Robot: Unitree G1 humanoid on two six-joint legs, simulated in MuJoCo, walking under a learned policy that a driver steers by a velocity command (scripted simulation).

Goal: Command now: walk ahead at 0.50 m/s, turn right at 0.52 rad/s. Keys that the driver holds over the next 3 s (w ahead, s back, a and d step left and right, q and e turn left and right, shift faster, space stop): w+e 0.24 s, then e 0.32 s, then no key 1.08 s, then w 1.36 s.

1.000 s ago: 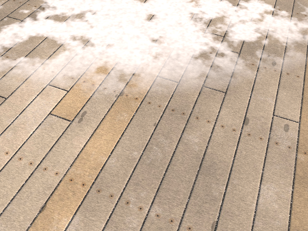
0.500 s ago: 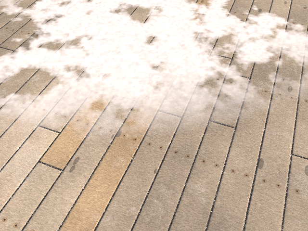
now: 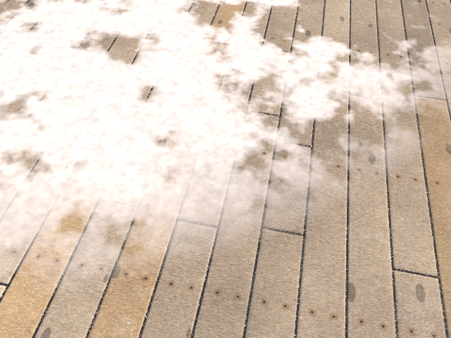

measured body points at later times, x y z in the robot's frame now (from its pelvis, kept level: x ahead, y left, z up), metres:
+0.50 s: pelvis +0.22 -0.06 -0.01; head +0.27 -0.09 +0.43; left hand +0.43 +0.16 -0.13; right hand +0.22 -0.33 -0.15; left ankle +0.19 +0.10 -0.64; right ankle +0.28 -0.12 -0.74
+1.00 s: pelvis +0.31 -0.05 +0.00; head +0.33 -0.05 +0.45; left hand +0.49 +0.15 -0.14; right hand +0.30 -0.33 -0.12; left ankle +0.35 +0.05 -0.74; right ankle +0.28 -0.12 -0.74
